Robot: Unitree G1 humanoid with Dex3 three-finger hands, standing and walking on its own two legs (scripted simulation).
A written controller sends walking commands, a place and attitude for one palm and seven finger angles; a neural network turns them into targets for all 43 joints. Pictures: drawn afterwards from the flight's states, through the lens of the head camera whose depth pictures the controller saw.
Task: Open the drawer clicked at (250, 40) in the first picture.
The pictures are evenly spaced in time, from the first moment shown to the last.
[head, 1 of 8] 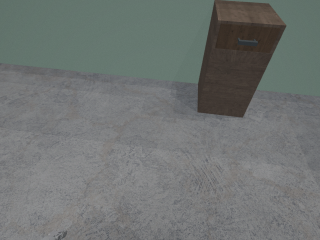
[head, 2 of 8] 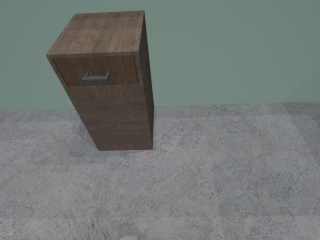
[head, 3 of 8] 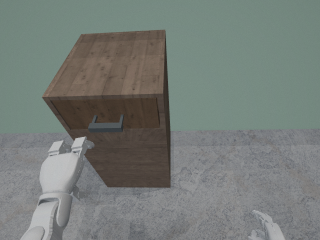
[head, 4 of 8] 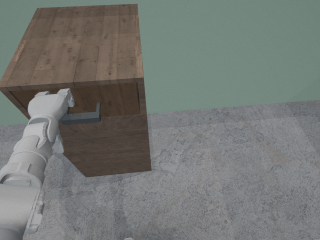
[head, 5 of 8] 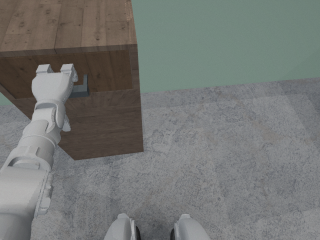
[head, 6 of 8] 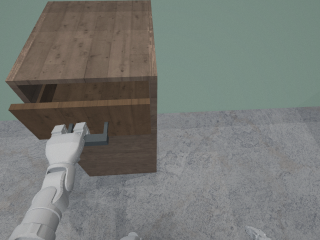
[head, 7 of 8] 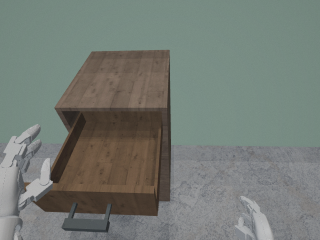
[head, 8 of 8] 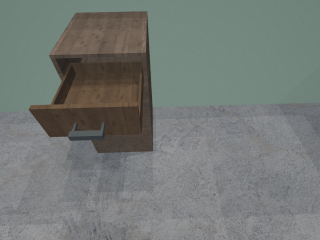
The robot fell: no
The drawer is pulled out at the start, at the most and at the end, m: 0.00 0.30 0.30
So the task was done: yes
